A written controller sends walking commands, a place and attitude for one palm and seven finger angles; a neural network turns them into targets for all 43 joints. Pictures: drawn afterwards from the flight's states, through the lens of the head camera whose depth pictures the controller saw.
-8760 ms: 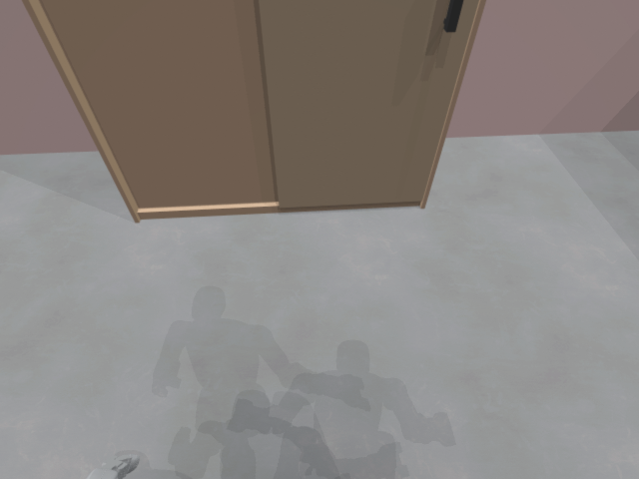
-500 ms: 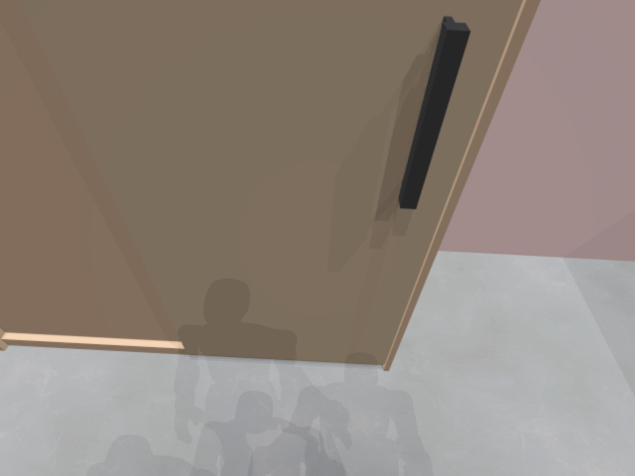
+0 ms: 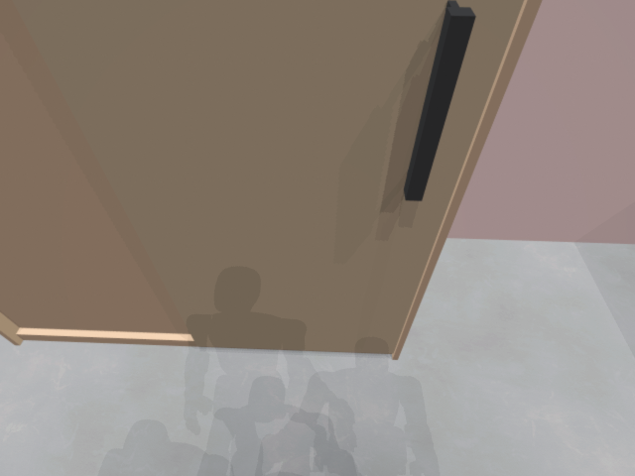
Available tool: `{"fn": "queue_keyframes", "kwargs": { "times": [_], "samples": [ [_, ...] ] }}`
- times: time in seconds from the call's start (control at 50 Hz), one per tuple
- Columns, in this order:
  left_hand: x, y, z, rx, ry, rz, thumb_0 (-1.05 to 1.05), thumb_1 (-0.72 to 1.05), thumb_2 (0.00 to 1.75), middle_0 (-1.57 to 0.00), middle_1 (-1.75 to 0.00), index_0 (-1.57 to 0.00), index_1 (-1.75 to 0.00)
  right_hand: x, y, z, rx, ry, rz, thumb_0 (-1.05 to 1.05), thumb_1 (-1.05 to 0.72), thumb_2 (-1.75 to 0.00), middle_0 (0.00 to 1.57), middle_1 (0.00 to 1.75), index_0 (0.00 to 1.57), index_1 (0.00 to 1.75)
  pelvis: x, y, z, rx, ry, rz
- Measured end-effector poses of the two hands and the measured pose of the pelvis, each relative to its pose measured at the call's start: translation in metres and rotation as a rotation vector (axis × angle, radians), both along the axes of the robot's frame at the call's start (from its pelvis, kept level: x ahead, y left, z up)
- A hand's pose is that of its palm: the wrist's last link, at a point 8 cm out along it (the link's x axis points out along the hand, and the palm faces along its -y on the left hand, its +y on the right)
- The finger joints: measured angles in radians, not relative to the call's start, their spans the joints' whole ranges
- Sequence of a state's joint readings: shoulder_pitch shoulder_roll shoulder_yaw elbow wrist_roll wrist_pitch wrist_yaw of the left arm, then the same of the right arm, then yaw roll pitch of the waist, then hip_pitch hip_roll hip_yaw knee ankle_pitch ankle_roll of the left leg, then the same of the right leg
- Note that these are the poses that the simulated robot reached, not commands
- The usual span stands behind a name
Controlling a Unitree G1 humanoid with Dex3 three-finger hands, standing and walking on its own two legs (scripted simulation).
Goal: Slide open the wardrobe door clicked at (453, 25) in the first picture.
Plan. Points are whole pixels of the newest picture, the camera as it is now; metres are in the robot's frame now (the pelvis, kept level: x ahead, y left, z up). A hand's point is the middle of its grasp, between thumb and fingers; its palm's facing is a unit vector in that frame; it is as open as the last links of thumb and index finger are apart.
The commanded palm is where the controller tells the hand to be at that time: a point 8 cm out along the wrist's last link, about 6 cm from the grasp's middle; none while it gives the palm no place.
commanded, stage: shuffle to correct the standing spot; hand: right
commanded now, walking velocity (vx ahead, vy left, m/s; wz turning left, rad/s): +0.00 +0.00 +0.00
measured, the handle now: (429, 113) +0.57 -0.13 +0.17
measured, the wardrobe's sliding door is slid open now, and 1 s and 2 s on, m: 0.00 0.00 0.00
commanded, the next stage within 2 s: come to a stop and stand still in 0.40 s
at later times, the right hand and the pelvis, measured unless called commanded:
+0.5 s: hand out of the picture +0.03 -0.16 -0.19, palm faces +0.08 +0.98 -0.20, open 7.4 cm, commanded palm none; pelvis +0.07 +0.01 -0.02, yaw -1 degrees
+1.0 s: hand (447, 474) +0.17 -0.17 -0.17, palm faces +0.04 +0.96 -0.27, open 7.4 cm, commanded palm none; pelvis +0.09 +0.02 -0.01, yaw +1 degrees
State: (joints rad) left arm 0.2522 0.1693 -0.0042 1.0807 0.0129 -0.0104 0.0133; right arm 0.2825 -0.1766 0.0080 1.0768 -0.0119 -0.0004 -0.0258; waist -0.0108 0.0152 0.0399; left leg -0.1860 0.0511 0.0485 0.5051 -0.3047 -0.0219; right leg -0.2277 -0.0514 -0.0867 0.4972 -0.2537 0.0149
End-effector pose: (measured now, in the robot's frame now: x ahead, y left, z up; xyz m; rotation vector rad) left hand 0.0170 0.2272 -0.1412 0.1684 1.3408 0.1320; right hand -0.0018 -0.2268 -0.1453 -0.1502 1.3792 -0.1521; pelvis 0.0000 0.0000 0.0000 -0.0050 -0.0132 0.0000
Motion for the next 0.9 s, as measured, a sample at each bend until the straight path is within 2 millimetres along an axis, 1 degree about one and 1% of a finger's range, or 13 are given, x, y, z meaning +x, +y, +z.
{"fn": "queue_keyframes", "kwargs": {
  "times": [0.16,0.3,0.38,0.44,0.48,0.52,0.58,0.66,0.7,0.74,0.8,0.84,0.9],
  "samples": [
    [0.003,0.001,-0.002,-0.002,0.004,-0.001,0.01,0.91,0.9,-0.19,-0.3,-0.2,-0.3,-0.002,0.004,-0.003,0.008,0.009,-0.012,0.0,-0.9,-0.9,0.2,0.3,0.2,0.3,0.006,0.002,-0.002,0.001,-0.002,-0.001],
    [0.004,-0.004,-0.008,-0.017,0.041,0.014,0.01,0.91,0.9,-0.19,-0.3,-0.2,-0.3,-0.001,0.006,-0.01,0.022,0.049,-0.037,0.0,-0.9,-0.9,0.2,0.3,0.2,0.3,0.027,0.002,-0.008,0.0,0.009,-0.003],
    [0.006,-0.007,-0.014,-0.031,0.063,0.037,0.01,0.91,0.9,-0.19,-0.3,-0.2,-0.3,0.007,0.008,-0.012,0.017,0.076,-0.037,0.0,-0.9,-0.9,0.2,0.3,0.2,0.3,0.042,0.005,-0.013,-0.007,0.019,0.006],
    [0.008,-0.006,-0.021,-0.044,0.087,0.049,0.01,0.9,0.9,-0.2,-0.3,-0.2,-0.3,0.019,0.011,-0.013,0.003,0.074,-0.04,0.0,-0.9,-0.9,0.2,0.3,0.2,0.3,0.054,0.01,-0.017,-0.003,0.027,0.005],
    [0.014,-0.004,-0.024,-0.052,0.113,0.04,0.01,0.9,0.9,-0.2,-0.3,-0.2,-0.3,0.027,0.014,-0.013,-0.005,0.053,-0.057,0.0,-0.9,-0.9,0.2,0.3,0.2,0.3,0.062,0.013,-0.019,0.005,0.031,-0.013],
    [0.03,-0.003,-0.023,-0.05,0.129,0.013,0.01,0.9,0.9,-0.2,-0.3,-0.2,-0.3,0.03,0.017,-0.012,-0.008,0.036,-0.082,0.0,-0.9,-0.9,0.2,0.3,0.2,0.3,0.07,0.013,-0.018,0.003,0.031,-0.024],
    [0.07,0.003,-0.017,-0.013,0.103,-0.024,0.02,0.93,0.9,-0.2,-0.3,-0.2,-0.3,0.022,0.022,-0.011,0.004,0.074,-0.108,0.0,-0.9,-0.9,0.2,0.3,0.2,0.3,0.083,0.008,-0.015,0.0,0.03,-0.024],
    [0.132,0.008,-0.011,0.048,-0.041,-0.034,0.03,0.94,0.9,-0.2,-0.3,-0.2,-0.3,0.013,0.024,-0.019,0.053,0.199,-0.105,0.0,-0.9,-0.9,0.2,0.3,0.2,0.3,0.103,-0.004,-0.021,0.014,0.018,0.0],
    [0.155,0.006,-0.005,0.065,-0.116,-0.023,0.03,0.94,0.9,-0.19,-0.3,-0.2,-0.3,0.019,0.021,-0.024,0.065,0.238,-0.09,0.0,-0.9,-0.9,0.2,0.3,0.2,0.3,0.11,-0.007,-0.021,0.006,0.008,0.019],
    [0.169,0.004,0.003,0.07,-0.159,-0.023,0.02,0.93,0.9,-0.19,-0.3,-0.19,-0.3,0.036,0.014,-0.023,0.055,0.228,-0.075,0.0,-0.9,-0.9,0.2,0.3,0.2,0.3,0.112,-0.007,-0.017,0.0,0.002,0.028],
    [0.181,0.001,0.01,0.064,-0.176,-0.035,0.01,0.92,0.9,-0.19,-0.3,-0.19,-0.3,0.072,0.002,-0.016,0.02,0.143,-0.058,0.01,-0.9,-0.9,0.2,0.3,0.2,0.3,0.11,-0.006,-0.008,0.002,0.006,0.027],
    [0.185,-0.001,0.011,0.048,-0.177,-0.038,0.01,0.92,0.9,-0.19,-0.3,-0.19,-0.3,0.097,-0.003,-0.011,-0.001,0.072,-0.044,0.0,-0.9,-0.9,0.2,0.3,0.2,0.3,0.107,-0.004,-0.005,0.005,0.013,0.026],
    [0.183,-0.001,0.009,0.017,-0.18,-0.032,0.01,0.91,0.9,-0.19,-0.3,-0.2,-0.3,0.13,-0.005,-0.002,-0.032,-0.028,-0.019,0.0,-0.9,-0.9,0.2,0.3,0.2,0.3,0.101,0.004,-0.002,0.005,0.019,0.026]
  ]
}}
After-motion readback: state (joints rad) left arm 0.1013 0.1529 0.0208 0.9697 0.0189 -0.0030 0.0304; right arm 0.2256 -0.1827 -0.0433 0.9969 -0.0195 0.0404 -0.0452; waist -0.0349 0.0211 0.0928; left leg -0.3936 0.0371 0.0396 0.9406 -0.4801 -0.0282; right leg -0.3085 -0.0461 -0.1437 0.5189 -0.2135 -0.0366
